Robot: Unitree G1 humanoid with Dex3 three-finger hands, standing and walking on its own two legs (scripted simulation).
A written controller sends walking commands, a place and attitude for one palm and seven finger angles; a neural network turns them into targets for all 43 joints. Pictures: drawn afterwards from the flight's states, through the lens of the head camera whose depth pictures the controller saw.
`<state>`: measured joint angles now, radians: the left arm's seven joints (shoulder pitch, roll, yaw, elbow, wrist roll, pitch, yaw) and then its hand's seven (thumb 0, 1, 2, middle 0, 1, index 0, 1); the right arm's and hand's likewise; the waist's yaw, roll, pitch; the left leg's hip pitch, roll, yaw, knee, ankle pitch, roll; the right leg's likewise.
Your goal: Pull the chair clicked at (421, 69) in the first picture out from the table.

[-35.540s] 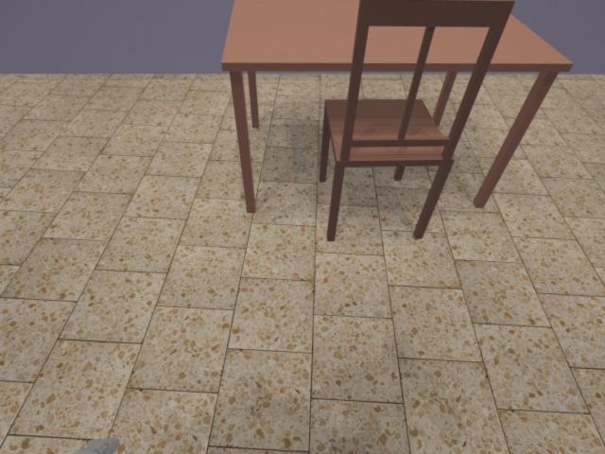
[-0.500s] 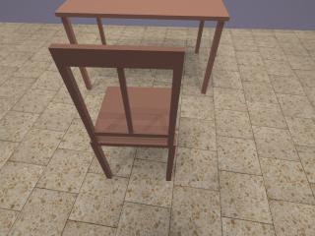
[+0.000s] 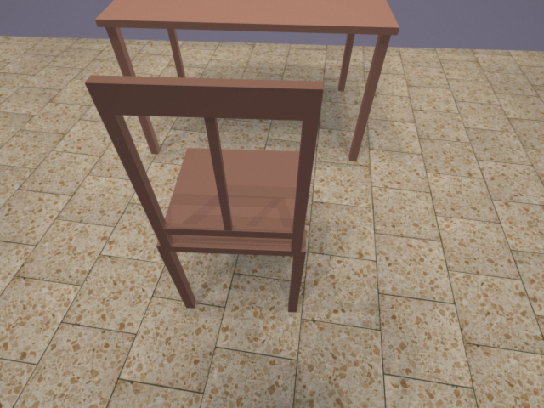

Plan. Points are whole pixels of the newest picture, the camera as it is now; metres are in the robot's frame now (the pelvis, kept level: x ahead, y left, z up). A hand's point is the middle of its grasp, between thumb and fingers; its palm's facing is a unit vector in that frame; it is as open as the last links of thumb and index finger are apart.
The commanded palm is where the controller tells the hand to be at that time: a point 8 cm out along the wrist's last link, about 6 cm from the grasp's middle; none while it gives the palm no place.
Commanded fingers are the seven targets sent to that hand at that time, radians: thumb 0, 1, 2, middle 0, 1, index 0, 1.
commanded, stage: look to check the result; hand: left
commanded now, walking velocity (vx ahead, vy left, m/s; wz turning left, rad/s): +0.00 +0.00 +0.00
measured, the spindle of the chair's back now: (220, 181) +0.58 +0.15 -0.06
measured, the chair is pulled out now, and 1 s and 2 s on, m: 0.69 0.69 0.69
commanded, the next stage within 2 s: stand and wait in 0.38 s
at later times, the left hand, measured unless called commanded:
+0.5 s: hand out of the picture -0.02 +0.15 -0.17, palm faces +0.04 -0.99 -0.16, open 7.4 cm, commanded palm none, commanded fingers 0.00 0.90 0.90 -0.20 -0.30 -0.20 -0.30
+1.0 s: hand out of the picture -0.02 +0.14 -0.18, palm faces +0.05 -0.99 -0.16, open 7.4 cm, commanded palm none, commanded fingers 0.00 0.90 0.90 -0.20 -0.30 -0.20 -0.30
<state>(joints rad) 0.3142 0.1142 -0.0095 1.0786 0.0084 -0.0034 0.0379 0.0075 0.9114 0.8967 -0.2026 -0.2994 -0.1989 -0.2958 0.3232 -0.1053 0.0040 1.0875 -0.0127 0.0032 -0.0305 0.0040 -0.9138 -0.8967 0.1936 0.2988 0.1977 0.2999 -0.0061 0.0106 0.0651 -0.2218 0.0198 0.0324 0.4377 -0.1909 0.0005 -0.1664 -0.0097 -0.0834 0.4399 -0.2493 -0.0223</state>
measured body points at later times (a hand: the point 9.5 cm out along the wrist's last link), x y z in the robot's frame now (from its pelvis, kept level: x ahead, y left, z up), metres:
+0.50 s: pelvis +0.00 +0.00 +0.00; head +0.02 -0.01 +0.45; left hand -0.02 +0.20 -0.16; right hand -0.03 -0.20 -0.16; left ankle +0.03 +0.12 -0.74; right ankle -0.01 -0.10 -0.74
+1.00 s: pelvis +0.00 -0.01 +0.00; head +0.02 -0.01 +0.45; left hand -0.02 +0.20 -0.16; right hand -0.03 -0.20 -0.16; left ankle +0.03 +0.12 -0.74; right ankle -0.01 -0.10 -0.74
